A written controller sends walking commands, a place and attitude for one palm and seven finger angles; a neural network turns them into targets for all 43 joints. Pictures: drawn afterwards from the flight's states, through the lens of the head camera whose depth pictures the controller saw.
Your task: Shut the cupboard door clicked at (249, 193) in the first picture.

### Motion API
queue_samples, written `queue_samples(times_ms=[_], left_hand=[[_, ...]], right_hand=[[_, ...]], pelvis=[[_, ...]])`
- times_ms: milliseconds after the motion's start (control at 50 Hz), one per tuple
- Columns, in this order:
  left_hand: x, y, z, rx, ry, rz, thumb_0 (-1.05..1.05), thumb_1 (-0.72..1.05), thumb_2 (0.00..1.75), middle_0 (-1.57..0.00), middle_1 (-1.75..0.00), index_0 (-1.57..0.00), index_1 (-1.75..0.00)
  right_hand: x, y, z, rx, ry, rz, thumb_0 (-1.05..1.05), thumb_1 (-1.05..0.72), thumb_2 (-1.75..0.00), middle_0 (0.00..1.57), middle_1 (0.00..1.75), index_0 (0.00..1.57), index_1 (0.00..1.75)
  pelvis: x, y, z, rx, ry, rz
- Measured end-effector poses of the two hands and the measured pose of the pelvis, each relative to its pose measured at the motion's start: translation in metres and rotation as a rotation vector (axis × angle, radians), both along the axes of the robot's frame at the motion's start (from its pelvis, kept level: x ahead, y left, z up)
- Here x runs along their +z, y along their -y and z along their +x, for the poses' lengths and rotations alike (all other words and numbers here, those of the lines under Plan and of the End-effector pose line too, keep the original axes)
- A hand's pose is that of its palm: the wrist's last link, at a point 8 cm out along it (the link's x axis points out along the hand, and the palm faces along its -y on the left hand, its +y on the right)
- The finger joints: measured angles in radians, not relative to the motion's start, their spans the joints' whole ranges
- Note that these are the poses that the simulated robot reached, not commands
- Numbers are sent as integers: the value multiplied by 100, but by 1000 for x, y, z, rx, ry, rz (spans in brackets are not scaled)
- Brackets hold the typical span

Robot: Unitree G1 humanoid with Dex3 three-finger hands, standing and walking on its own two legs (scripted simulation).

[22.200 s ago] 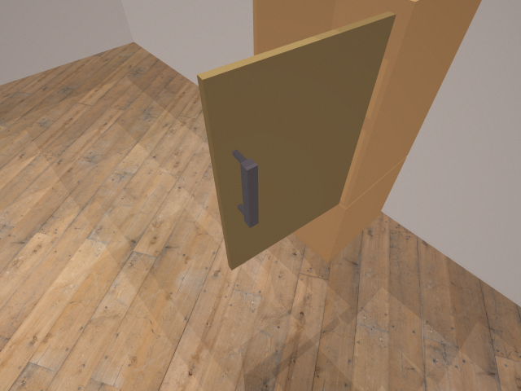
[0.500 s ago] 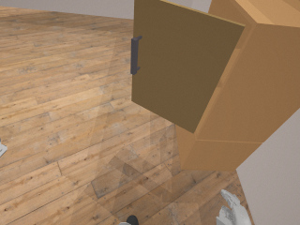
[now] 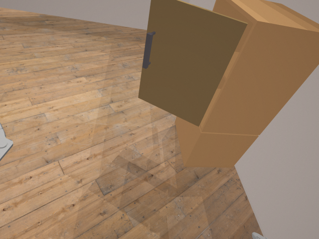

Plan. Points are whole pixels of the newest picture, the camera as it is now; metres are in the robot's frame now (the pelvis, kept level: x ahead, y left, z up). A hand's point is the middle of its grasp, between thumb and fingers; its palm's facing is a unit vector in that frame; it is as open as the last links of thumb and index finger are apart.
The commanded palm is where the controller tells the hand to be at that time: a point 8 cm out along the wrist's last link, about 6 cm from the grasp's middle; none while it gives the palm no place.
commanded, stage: stop stepping back and stand still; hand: left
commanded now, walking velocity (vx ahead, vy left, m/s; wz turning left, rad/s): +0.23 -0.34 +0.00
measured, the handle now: (149, 50) +0.96 +0.16 +0.03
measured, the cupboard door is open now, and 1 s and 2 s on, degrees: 58 58 58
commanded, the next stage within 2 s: let the arm hang, fingers relaxed in 1.36 s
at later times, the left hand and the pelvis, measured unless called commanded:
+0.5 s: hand out of the picture +0.10 +0.34 +0.19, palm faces +0.57 -0.74 -0.35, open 7.4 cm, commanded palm +0.05 +0.35 +0.21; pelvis -0.09 +0.04 +0.02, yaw +0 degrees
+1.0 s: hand out of the picture +0.14 +0.34 +0.18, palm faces +0.45 -0.73 -0.52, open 7.4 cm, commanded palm +0.09 +0.37 +0.21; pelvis -0.04 +0.06 +0.02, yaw +2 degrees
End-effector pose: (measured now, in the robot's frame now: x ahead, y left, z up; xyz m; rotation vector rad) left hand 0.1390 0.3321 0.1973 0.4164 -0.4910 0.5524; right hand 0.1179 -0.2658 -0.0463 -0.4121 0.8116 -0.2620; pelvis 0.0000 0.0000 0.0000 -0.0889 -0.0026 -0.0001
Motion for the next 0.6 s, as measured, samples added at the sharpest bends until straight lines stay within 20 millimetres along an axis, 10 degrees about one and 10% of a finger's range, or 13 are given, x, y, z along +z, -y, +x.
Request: queue_samples(times_ms=[100, 220, 320, 420, 600], left_hand=[[5, 4, 23, -90, -41, -111, 1, 89, 90, -20, -30, -20, -30], [51, 48, -22, -369, -169, 113, 1, 89, 90, -20, -30, -21, -30], [71, 14, -52, -218, -297, 285, 1, 88, 90, -21, -30, -22, -30], [40, -28, -83, 27, -298, 206, 0, 89, 90, -21, -30, -22, -30], [-7, -28, -75, -27, -110, -114, 1, 89, 90, -20, -30, -21, -30]], right_hand=[[15, -45, -39, -1, 34, 121, 1, -91, -90, 20, 30, 20, 30], [38, -76, -71, -53, 58, 222, 1, -90, -90, 21, 30, 21, 30], [25, -79, -73, -37, 10, 223, 1, -90, -90, 21, 30, 20, 30], [-14, -69, -59, 45, 12, 208, 1, -90, -90, 21, 30, 20, 30], [-5, -78, -45, 48, 80, 74, 1, -90, -90, 21, 30, 20, 30]], pelvis=[[24, -9, -41, 4, 53, -5], [54, -18, -54, -54, 23, -15], [57, -26, -67, -28, -9, -14], [20, -34, -91, -27, -14, 61], [5, -67, -76, 48, 29, 78]])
